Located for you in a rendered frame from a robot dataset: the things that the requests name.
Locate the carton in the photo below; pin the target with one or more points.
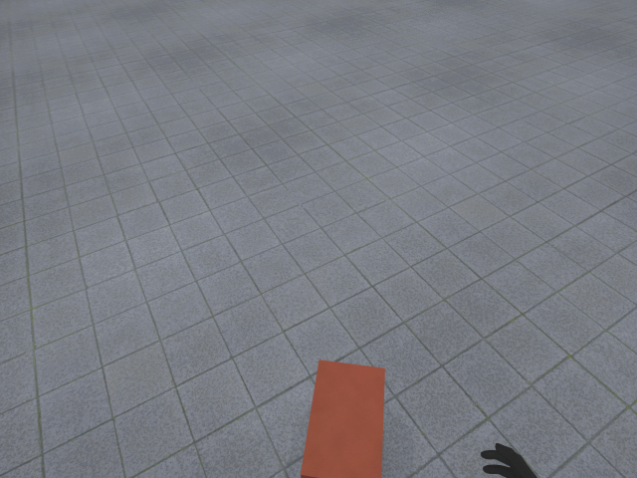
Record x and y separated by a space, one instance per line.
345 432

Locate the right robot hand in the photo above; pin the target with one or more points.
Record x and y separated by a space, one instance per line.
518 468

